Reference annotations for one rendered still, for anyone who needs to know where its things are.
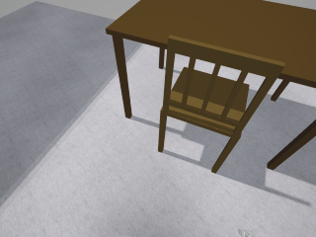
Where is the robot right hand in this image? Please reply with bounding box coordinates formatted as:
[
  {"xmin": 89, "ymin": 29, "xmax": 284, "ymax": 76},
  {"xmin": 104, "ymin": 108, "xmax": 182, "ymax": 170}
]
[{"xmin": 238, "ymin": 227, "xmax": 258, "ymax": 237}]

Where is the table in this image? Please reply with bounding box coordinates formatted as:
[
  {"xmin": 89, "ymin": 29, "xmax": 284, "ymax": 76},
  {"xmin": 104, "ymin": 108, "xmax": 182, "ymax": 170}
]
[{"xmin": 106, "ymin": 0, "xmax": 316, "ymax": 170}]

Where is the chair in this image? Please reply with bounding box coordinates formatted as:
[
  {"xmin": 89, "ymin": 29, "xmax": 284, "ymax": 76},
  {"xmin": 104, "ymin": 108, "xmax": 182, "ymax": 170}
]
[{"xmin": 158, "ymin": 35, "xmax": 285, "ymax": 174}]

